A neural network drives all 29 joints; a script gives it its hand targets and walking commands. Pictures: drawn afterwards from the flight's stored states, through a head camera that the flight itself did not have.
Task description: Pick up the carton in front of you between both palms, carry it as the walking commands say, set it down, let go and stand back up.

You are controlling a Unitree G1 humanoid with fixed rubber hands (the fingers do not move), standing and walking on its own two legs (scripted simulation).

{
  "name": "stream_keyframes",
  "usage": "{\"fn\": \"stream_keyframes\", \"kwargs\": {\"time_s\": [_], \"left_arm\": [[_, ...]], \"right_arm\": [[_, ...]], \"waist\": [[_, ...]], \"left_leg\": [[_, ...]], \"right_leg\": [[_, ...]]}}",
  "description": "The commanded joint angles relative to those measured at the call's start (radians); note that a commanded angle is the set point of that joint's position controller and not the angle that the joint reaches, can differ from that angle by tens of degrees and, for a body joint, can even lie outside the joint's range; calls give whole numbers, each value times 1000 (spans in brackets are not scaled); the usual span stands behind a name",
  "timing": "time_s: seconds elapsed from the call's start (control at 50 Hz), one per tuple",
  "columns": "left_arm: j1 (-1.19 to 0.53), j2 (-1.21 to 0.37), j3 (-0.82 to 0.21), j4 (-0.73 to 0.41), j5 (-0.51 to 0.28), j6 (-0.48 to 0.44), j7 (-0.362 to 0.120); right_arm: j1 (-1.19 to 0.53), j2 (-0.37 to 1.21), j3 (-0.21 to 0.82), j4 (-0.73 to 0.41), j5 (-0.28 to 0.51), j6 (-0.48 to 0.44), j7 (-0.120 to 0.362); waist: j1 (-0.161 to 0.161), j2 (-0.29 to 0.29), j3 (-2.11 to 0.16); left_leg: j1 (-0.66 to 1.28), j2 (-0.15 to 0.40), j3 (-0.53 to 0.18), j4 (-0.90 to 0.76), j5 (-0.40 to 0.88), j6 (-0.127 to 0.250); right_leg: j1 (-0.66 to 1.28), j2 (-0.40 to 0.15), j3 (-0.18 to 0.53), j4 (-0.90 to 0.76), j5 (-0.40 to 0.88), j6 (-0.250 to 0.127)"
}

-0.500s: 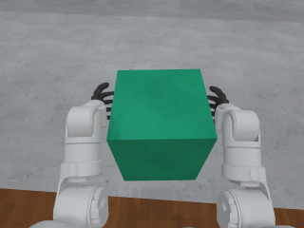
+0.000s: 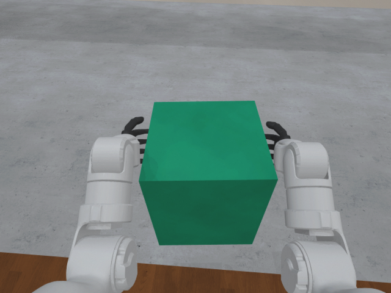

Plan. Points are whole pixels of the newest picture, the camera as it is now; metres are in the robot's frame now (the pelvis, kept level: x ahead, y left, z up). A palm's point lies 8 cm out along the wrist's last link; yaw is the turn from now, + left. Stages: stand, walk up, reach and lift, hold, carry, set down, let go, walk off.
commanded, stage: carry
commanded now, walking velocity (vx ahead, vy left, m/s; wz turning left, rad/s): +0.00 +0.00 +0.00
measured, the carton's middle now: (205, 175) +0.34 +0.00 +0.05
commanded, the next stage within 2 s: none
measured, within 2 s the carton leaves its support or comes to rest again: neither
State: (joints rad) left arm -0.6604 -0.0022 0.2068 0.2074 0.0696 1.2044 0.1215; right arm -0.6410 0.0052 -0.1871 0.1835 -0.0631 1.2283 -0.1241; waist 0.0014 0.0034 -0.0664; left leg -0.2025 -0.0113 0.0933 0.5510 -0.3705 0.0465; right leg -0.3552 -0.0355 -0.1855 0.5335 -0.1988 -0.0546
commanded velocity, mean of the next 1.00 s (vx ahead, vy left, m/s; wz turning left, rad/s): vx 0.13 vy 0.00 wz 0.00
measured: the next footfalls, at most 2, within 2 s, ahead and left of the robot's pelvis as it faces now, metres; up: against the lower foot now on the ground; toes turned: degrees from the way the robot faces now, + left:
left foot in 1.48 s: +0.35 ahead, +0.07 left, +0.00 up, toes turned +3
right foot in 2.00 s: +0.67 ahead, -0.10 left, -0.07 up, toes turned -4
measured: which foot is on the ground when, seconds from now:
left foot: down 0.00-1.00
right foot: down 0.00-1.00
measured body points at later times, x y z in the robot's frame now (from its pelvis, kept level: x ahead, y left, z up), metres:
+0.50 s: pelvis -0.01 +0.00 +0.00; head -0.02 +0.00 +0.45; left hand +0.35 +0.16 +0.12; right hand +0.34 -0.15 +0.12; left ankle -0.05 +0.08 -0.73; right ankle +0.05 -0.09 -0.73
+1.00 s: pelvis +0.02 -0.01 +0.00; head -0.01 -0.02 +0.45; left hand +0.38 +0.14 +0.12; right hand +0.37 -0.16 +0.11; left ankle -0.05 +0.08 -0.73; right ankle +0.05 -0.09 -0.72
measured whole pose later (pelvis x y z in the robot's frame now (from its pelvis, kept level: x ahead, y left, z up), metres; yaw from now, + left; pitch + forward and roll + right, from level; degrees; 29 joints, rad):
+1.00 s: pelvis +0.02 -0.01 +0.00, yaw +1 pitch +2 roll +0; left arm -0.64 0.01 0.23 0.21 0.06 1.22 0.11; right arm -0.64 0.02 -0.16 0.21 -0.08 1.24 -0.13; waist -0.03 0.03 -0.12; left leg -0.20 0.00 0.08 0.57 -0.41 0.04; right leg -0.41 -0.02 -0.15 0.68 -0.40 -0.06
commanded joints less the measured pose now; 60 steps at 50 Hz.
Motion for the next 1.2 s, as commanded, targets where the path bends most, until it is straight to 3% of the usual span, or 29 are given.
{"fn": "stream_keyframes", "kwargs": {"time_s": [0.0,0.74,0.78,0.82,0.86,0.88,0.92,0.96,1.0,1.02,1.04,1.06,1.08,1.1,1.12,1.14,1.18], "left_arm": [[-696,-1128,-585,-91,-428,-10,-250],[-703,-1129,-584,-101,-430,-5,-250],[-706,-1129,-585,-100,-433,-4,-250],[-716,-1132,-586,-107,-434,-4,-252],[-736,-1131,-588,-97,-429,-5,-253],[-727,-1128,-586,-86,-424,-4,-252],[-701,-1119,-574,-65,-415,-4,-249],[-681,-1106,-555,-47,-406,-4,-246],[-664,-1101,-539,-32,-400,-5,-244],[-647,-1098,-528,-19,-395,-5,-244],[-618,-1094,-518,-1,-385,-9,-243],[-587,-1069,-507,16,-372,-14,-241],[-592,-1066,-507,3,-369,-18,-239],[-639,-1082,-521,-41,-386,-20,-239],[-698,-1098,-551,-100,-412,-21,-239],[-759,-1112,-581,-159,-443,-23,-237],[-831,-1128,-623,-258,-488,-22,-231]], "right_arm": [[-756,1097,576,-124,421,-41,240],[-759,1104,574,-128,421,-35,239],[-764,1103,573,-130,419,-36,240],[-765,1100,568,-128,414,-35,240],[-782,1092,568,-127,412,-35,242],[-782,1088,568,-124,414,-36,242],[-771,1085,569,-118,422,-38,240],[-774,1094,578,-120,435,-42,238],[-775,1106,587,-121,446,-45,236],[-771,1115,590,-118,449,-47,236],[-781,1125,593,-116,453,-47,238],[-793,1130,589,-117,459,-44,243],[-818,1132,591,-110,463,-46,246],[-828,1140,598,-106,468,-52,246],[-817,1148,596,-114,471,-56,243],[-811,1152,592,-129,471,-57,236],[-815,1144,591,-175,462,-54,215]], "waist": [[1,3,-347],[-2,0,-374],[-4,9,-372],[-14,46,-321],[-42,107,-212],[-56,129,-178],[-70,137,-199],[-72,127,-247],[-57,119,-276],[-31,91,-301],[17,-17,-339],[49,-277,-360],[58,-291,-342],[59,-167,-333],[61,-67,-341],[57,-25,-340],[46,-63,-346]], "left_leg": [[8,150,-123,-89,260,10],[9,150,-122,-76,281,12],[5,147,-125,-110,105,22],[-9,160,-191,-181,-192,69],[19,237,-324,-280,-300,124],[68,277,-375,-280,-250,156],[190,311,-397,-230,-2,194],[256,296,-341,-154,205,184],[189,250,-250,-80,199,139],[57,213,-177,-12,181,99],[-152,133,-75,152,213,37],[-437,21,31,433,27,-25],[-602,-15,-27,569,-212,-20],[-639,25,-71,663,-220,-5],[-663,47,-82,709,-192,4],[-665,67,-91,696,-136,8],[-610,75,-81,623,-25,-5]], "right_leg": [[216,-137,152,-45,216,-14],[208,-143,149,-47,232,-13],[196,-130,136,-55,40,-14],[106,-84,114,-17,-271,-15],[-68,-20,41,105,-270,0],[-161,-2,28,156,-231,-1],[-272,-3,50,188,-230,-9],[-260,20,43,157,-235,-12],[-105,52,8,38,-162,-17],[92,52,15,-26,-124,-32],[334,-41,194,-95,-166,-82],[537,-272,580,-173,-29,-174],[608,-339,716,-185,122,-240],[594,-338,685,-150,188,-256],[576,-327,635,-127,186,-248],[539,-303,579,-134,141,-218],[467,-245,464,-165,104,-177]]}}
